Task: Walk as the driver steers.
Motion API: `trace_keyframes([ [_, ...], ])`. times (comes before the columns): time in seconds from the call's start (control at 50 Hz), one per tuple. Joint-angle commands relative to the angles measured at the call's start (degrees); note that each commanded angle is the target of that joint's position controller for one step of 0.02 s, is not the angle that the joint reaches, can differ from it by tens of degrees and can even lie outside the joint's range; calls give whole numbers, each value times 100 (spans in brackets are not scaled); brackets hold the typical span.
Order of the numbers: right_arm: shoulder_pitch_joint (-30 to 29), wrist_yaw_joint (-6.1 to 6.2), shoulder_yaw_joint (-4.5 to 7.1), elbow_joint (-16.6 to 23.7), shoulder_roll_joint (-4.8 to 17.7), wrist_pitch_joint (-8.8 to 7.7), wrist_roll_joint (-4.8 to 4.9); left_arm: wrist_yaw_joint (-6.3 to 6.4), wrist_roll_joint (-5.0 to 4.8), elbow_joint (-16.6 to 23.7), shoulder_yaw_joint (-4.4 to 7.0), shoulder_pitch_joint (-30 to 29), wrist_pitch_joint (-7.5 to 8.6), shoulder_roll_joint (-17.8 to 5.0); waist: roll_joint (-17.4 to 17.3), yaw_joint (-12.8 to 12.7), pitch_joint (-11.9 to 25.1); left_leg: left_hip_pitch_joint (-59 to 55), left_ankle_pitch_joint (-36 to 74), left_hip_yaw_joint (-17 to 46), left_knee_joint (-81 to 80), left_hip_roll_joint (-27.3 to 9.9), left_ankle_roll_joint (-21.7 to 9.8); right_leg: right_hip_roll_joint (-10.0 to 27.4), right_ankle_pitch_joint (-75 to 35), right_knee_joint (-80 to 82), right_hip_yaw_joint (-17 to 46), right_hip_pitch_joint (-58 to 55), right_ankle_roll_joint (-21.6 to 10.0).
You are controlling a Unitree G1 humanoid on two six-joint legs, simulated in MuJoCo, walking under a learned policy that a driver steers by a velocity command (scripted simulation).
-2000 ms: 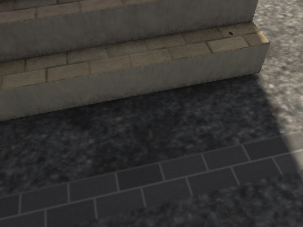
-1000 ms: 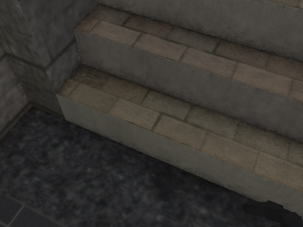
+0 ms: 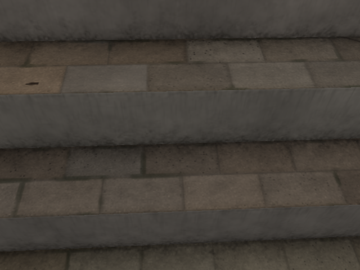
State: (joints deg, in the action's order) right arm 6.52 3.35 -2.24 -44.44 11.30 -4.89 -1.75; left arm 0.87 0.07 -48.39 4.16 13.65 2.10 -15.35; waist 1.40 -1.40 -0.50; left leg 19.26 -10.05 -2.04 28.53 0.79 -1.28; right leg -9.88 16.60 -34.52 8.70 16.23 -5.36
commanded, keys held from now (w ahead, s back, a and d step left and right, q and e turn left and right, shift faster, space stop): e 0.24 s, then no key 0.76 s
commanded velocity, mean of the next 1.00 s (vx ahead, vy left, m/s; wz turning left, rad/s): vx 0.10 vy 0.00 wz -0.28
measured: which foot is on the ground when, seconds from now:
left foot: down 0.00-0.40, up 0.42-0.66, down 0.68-1.00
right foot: up 0.00-0.38, down 0.40-1.00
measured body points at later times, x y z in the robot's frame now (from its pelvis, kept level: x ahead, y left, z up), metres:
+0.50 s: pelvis +0.00 -0.04 +0.00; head +0.01 -0.06 +0.45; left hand +0.20 +0.15 -0.10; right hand +0.01 -0.31 -0.13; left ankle +0.00 +0.09 -0.68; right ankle -0.02 -0.13 -0.73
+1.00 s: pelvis -0.04 -0.04 +0.01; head -0.04 -0.04 +0.46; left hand +0.07 +0.18 -0.13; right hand -0.03 -0.29 -0.13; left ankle -0.03 +0.06 -0.73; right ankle -0.02 -0.13 -0.73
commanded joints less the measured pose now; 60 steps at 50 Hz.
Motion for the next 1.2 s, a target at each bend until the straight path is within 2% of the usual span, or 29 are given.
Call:
trace_keyframes([
  [0.02,1122,54,435,59,1444,-6,-71,86,-4,722,-24,295,72,-58,-1655,73,1233,-2501,6138,2431,-658,-2955,-1509,89,1870,-3480,-517,1696,395],
  [0.04,931,21,437,183,1099,68,-72,132,198,537,45,336,-43,-423,-680,36,1124,-1983,5013,2193,-670,-2940,-1801,585,1959,-4405,-565,1881,481],
  [0.06,601,12,374,313,799,100,-72,122,283,503,91,135,-133,-490,-317,15,794,-1470,3690,1629,-854,-2479,-1648,751,1572,-4922,-513,1936,563],
  [0.1,319,50,339,395,709,136,-66,73,395,688,138,-193,-345,-500,-576,-68,274,-616,2717,758,-1011,-1904,-1262,831,949,-5561,-634,2063,705],
  [0.16,724,56,423,268,831,140,-19,16,319,938,134,-419,-556,-340,-618,60,232,-602,2662,247,-930,-1678,-1218,766,343,-5566,-785,2245,888],
  [0.22,940,71,528,235,972,199,3,-78,280,1200,89,-677,-620,-191,-817,123,322,-1105,2600,136,-908,-1817,-1173,928,452,-4322,-753,2274,990],
  [0.26,824,80,572,328,1008,246,-12,-122,250,1270,36,-680,-656,-92,-1001,122,432,-1092,2555,-87,-873,-1794,-1014,1021,732,-2976,-854,1633,981],
  [0.32,698,-16,651,475,1121,302,-59,-97,74,1346,-10,-654,-675,-59,-1521,243,650,-1001,2466,-271,-706,-1780,-825,841,1051,-1222,-1241,404,782],
  [0.36,792,-63,689,442,1125,436,6,-92,113,1294,3,-351,-585,-77,-1471,186,719,-1092,2226,-289,-254,-1712,-712,766,433,35,-1431,-110,600],
  [0.38,780,-72,684,415,1056,514,75,-104,176,1124,10,-10,-469,-80,-1147,21,618,-854,1711,-459,169,-1511,-517,678,-509,1173,-1566,-640,523],
  [0.4,1041,-90,637,362,848,573,55,-99,296,1024,12,88,-318,-202,-400,75,543,-293,836,-765,1028,-1180,-293,838,-938,1802,-1174,-1236,556],
  [0.42,1338,-135,497,496,324,666,-59,-83,303,1198,-32,47,-196,-429,1026,272,607,1089,-2334,-921,2385,-742,117,2392,-3057,1605,637,-1866,359],
  [0.44,1352,-96,412,603,171,743,90,29,190,1302,24,290,-175,-766,1698,-113,1135,304,-2570,-230,3100,-436,345,3350,-4429,1642,978,-684,-851],
  [0.46,1140,-77,443,527,384,818,121,44,187,1282,-87,-169,-187,-415,1051,61,668,-64,-2249,75,3471,-559,466,3027,-3830,1803,680,73,-1106],
  [0.48,1068,-70,480,435,440,845,129,69,210,1326,-211,-807,-221,-139,869,344,56,-201,-1981,54,3525,-477,491,2560,-3407,1747,87,667,-912],
  [0.5,1172,-61,514,295,526,841,85,102,280,1362,-245,-1062,-246,-92,761,453,35,-271,-1807,-38,3572,-365,491,2214,-3595,1549,-238,609,-740],
  [0.52,1301,-45,550,227,599,850,29,164,232,1315,-242,-942,-237,-145,805,440,45,-265,-1752,-100,3448,-291,457,2085,-4100,1365,-413,406,-683],
  [0.54,1099,-70,560,273,733,798,-2,167,191,1146,-267,-639,-230,-183,457,371,-9,155,-1843,17,2651,-296,413,2056,-3947,1345,-273,-206,-586],
  [0.58,968,-70,449,236,461,723,56,178,153,950,-263,-320,-162,-166,565,207,255,-32,-2045,31,1647,-205,322,2149,-4103,1162,-82,-936,-555],
  [0.62,968,-23,387,143,366,689,143,208,157,812,-290,-230,-132,-47,769,100,407,-333,-2035,2,721,-116,232,2201,-3885,1124,139,-1193,-577],
  [0.66,1218,-3,340,-70,266,640,147,226,87,726,-298,-393,-130,-12,630,298,444,-1136,-584,-14,-617,-131,101,2096,-3220,1090,213,-881,-386],
  [0.68,1269,-21,334,-158,346,586,79,193,61,699,-298,-380,-121,-3,443,291,433,-1585,166,213,-1054,-290,64,1947,-2219,1162,253,-559,-132],
  [0.7,1177,-19,359,-124,597,500,-41,145,56,696,-306,-308,-94,54,11,153,400,-1939,567,788,-1079,-790,-32,1738,-1012,1203,207,-51,110],
  [0.72,870,-74,385,-154,727,461,23,87,63,597,-279,-111,-153,94,-692,-100,-104,-848,227,916,-979,-977,-215,1305,-221,1449,-216,-334,253],
  [0.74,674,-145,315,-138,447,410,40,67,133,448,-267,-240,-179,-28,-578,-14,-336,-426,-340,900,-1151,-931,-205,1300,-430,1412,-223,-639,297],
  [0.76,677,-170,291,-182,367,372,47,49,138,367,-241,-273,-171,-65,-600,41,-408,-329,-699,801,-1206,-811,-118,1338,-608,1414,-186,-728,268],
  [0.84,902,-133,339,-417,456,306,78,5,101,58,-211,-225,-50,-50,-370,129,-166,-888,-348,655,-1109,-672,-59,1421,-882,1551,-121,-537,224],
  [0.96,959,-136,338,-718,433,318,78,22,78,-416,-228,-93,-45,-29,-116,160,-215,-952,-503,644,-1162,-672,-91,1416,-569,1845,-84,-412,286],
  [1.2,1163,-129,294,-1278,372,296,94,56,58,-1071,-276,185,-48,-93,-116,104,-291,-822,-552,636,-1289,-637,-90,1470,-416,2006,-61,-461,275],
])
Keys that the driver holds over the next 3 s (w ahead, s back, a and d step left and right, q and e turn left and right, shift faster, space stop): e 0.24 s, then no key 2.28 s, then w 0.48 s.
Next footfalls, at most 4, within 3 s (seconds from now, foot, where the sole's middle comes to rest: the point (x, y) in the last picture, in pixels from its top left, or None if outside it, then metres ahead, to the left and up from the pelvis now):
0.40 right None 0.02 -0.15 -0.77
0.68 left None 0.01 0.06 -0.77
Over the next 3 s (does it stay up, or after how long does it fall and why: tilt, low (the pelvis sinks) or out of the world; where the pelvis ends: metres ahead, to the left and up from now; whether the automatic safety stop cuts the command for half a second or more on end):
stays up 0.01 -0.03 0.02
